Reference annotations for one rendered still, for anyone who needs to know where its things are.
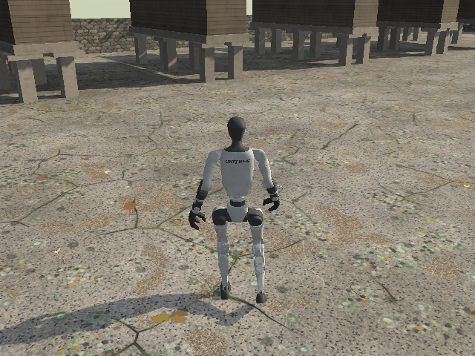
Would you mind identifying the left robot foot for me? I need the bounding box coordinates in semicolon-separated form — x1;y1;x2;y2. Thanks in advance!
220;281;231;300

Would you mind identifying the left robot upper arm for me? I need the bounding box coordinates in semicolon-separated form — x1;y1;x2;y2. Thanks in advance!
201;149;222;191

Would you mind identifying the left robot forearm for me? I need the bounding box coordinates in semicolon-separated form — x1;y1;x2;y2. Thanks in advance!
191;179;208;214

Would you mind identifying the robot left hand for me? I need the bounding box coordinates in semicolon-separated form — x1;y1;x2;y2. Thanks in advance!
189;210;206;230

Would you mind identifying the right robot foot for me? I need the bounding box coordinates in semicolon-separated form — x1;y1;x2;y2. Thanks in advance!
256;291;267;303

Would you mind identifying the robot foot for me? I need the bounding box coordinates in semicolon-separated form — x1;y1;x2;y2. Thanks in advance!
220;281;231;300
256;291;267;303

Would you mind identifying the right robot upper arm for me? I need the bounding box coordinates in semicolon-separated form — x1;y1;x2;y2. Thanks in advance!
252;148;274;189

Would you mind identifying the robot right hand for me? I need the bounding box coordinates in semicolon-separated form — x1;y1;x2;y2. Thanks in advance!
263;198;280;211

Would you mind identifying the right robot forearm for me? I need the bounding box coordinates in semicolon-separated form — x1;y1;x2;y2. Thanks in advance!
267;178;279;201

